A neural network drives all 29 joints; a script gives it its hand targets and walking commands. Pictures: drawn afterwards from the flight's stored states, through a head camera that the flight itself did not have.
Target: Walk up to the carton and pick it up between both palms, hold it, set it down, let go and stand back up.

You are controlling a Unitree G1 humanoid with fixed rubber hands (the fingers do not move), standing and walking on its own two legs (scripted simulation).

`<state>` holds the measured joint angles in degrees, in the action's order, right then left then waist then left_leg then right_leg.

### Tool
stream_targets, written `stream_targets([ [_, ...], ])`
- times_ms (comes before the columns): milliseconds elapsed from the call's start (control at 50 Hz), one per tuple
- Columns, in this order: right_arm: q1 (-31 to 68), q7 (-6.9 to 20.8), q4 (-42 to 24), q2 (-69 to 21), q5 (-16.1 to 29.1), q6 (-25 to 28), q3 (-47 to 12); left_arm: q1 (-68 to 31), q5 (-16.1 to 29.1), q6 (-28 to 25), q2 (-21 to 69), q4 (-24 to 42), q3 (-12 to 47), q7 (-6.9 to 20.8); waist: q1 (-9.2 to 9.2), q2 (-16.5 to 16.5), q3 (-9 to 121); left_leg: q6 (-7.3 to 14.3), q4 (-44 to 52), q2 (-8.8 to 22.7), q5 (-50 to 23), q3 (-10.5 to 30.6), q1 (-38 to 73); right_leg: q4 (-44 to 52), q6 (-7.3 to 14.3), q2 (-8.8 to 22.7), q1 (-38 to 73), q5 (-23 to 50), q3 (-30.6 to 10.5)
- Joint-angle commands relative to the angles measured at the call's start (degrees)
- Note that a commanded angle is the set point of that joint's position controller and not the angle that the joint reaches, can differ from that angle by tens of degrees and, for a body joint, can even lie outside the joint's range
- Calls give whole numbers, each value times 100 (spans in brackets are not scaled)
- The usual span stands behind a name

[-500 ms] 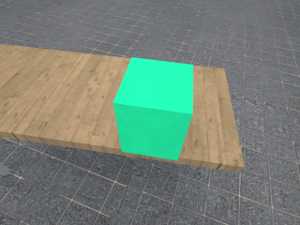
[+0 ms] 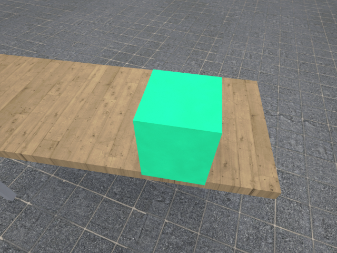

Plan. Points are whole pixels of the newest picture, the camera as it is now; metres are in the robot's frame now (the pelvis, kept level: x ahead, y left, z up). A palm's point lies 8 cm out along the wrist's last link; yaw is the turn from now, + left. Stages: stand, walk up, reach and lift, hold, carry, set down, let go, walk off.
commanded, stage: walk up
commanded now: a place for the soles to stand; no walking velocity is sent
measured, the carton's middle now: (179, 128) +0.46 -0.03 +0.01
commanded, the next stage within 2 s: reach and lift in 0.52 s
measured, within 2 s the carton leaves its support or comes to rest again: neither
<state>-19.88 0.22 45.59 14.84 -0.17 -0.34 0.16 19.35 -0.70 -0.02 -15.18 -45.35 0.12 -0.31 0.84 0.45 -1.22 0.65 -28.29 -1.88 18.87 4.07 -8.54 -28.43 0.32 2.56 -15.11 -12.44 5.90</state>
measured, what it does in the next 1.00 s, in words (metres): stands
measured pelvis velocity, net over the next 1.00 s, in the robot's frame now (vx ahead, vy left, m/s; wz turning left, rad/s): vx -0.02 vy -0.03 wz -0.07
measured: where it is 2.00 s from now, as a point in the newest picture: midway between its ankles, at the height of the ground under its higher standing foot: outside the picture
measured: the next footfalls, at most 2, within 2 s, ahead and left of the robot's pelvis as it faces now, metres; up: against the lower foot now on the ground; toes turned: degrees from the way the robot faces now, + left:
none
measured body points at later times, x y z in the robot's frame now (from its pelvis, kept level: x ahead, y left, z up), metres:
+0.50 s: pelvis +0.01 +0.00 +0.00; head +0.01 +0.00 +0.45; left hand +0.06 +0.26 -0.13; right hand +0.06 -0.26 -0.13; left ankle -0.04 +0.12 -0.74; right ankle +0.03 -0.12 -0.74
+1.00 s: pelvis -0.02 -0.03 +0.00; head +0.01 -0.01 +0.45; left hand +0.14 +0.23 -0.11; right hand +0.12 -0.26 -0.10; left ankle -0.04 +0.12 -0.74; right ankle +0.03 -0.12 -0.74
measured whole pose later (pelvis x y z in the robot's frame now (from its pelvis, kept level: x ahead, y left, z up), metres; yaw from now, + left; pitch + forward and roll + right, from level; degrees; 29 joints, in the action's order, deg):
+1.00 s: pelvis -0.02 -0.03 +0.00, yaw -4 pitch -4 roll +0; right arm -11.7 -0.4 35.9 8.8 -1.5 1.7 1.8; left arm 9.0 -2.0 21.5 -13.0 -27.9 -5.9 0.8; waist 1.9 -1.4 -8.0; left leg -1.5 -28.4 2.5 18.9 -0.1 -5.2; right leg -27.4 2.5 -1.7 -12.9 -10.3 3.3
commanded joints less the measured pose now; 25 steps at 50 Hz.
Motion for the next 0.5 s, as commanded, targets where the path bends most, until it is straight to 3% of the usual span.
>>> stream_targets([
  [0,-111,-56,-377,786,8,123,227,125,5,-134,-807,431,-224,-57,-17,2,-27,186,587,581,-1131,499,-689,343,215,509,617,557,-682],
  [200,-60,-78,-218,765,16,101,215,220,10,-136,-781,339,-228,-91,-31,-1,-28,160,621,585,-1332,434,-548,326,211,515,669,874,-675],
  [480,6,-94,-2,736,22,88,204,255,10,-141,-729,175,-230,-122,-32,-29,-100,153,735,589,-1181,376,-477,433,191,496,648,753,-719],
])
